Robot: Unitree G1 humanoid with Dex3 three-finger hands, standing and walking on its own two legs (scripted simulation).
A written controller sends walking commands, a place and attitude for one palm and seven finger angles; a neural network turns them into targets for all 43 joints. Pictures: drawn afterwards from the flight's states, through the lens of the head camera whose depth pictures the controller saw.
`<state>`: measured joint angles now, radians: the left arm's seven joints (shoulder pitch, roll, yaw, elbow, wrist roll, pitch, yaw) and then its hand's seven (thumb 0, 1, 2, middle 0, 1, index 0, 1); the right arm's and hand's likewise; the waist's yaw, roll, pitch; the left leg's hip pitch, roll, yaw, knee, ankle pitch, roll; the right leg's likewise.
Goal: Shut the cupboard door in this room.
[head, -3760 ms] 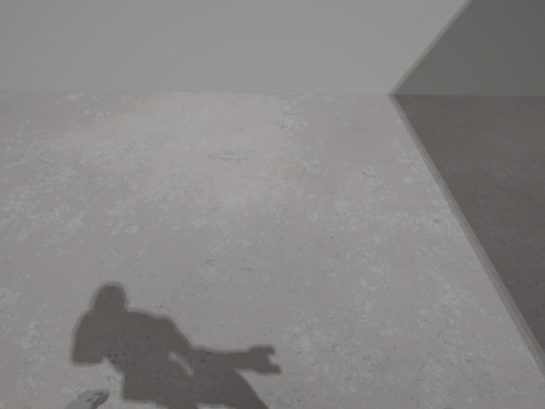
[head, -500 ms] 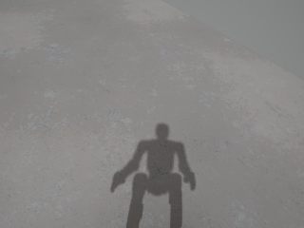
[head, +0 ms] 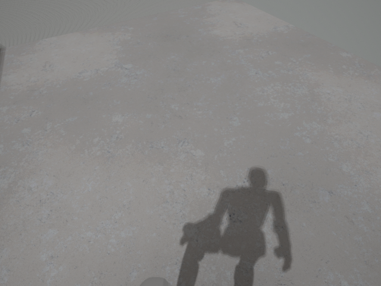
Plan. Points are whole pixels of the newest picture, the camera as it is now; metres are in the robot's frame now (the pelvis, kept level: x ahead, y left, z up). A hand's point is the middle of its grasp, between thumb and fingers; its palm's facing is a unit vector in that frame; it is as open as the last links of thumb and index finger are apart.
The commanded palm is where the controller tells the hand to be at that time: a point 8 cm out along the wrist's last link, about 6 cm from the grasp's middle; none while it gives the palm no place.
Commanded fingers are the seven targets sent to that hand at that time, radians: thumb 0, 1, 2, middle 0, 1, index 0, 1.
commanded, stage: turn or walk to find it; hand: left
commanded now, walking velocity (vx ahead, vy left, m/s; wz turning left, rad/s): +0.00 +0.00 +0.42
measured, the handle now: out of the picture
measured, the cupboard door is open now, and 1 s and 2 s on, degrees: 93 93 93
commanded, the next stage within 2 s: none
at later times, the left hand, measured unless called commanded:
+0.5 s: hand out of the picture -0.03 +0.28 -0.17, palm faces +0.24 -0.94 -0.23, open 7.4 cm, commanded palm none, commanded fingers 0.00 0.90 0.90 -0.20 -0.30 -0.20 -0.30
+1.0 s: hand out of the picture -0.07 +0.21 -0.15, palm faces +0.40 -0.88 -0.26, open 7.4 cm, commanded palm none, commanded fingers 0.00 0.90 0.90 -0.20 -0.30 -0.20 -0.30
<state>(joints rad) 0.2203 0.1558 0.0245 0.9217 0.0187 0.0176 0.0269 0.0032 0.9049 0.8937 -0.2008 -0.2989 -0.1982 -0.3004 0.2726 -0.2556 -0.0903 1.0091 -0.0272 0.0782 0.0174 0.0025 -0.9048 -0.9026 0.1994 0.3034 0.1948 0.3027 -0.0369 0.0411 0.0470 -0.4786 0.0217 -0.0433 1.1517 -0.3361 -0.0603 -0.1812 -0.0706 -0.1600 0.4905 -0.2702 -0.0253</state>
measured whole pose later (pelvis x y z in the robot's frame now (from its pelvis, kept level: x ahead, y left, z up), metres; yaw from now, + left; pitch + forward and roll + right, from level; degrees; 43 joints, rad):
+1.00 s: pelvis -0.08 +0.00 +0.00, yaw +24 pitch -2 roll +1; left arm 0.21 0.16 0.03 0.93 0.02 0.02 0.03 0.00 0.90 0.89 -0.20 -0.30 -0.20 -0.30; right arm 0.28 -0.25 -0.09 1.01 -0.03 0.08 0.02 0.00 -0.90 -0.90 0.20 0.30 0.19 0.30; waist -0.04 0.04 0.05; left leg -0.48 0.02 -0.04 1.15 -0.33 -0.06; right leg -0.19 -0.08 -0.16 0.49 -0.26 -0.02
